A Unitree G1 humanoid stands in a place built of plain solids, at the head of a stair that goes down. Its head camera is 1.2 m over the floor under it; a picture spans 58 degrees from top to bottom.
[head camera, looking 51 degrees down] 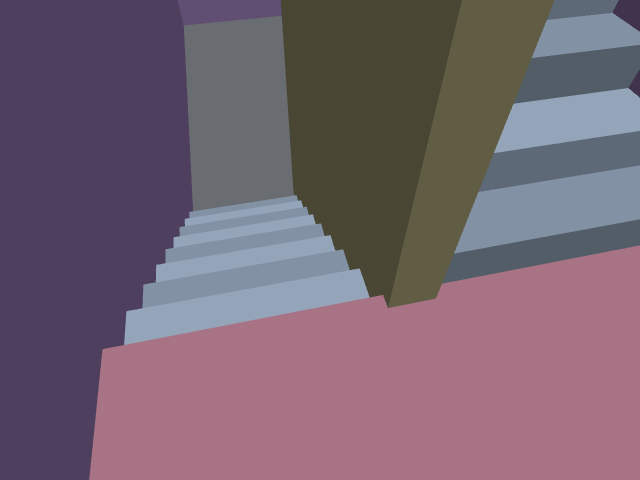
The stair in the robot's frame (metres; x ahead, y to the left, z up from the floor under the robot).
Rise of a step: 0.17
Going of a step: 0.23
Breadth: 0.87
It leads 12 degrees to the left of straight ahead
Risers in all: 9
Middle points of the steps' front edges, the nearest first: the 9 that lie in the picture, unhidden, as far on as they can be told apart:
0.65 0.22 0.00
0.87 0.27 -0.17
1.09 0.32 -0.33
1.31 0.37 -0.50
1.54 0.42 -0.66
1.76 0.47 -0.83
1.98 0.52 -0.99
2.20 0.57 -1.16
2.43 0.61 -1.33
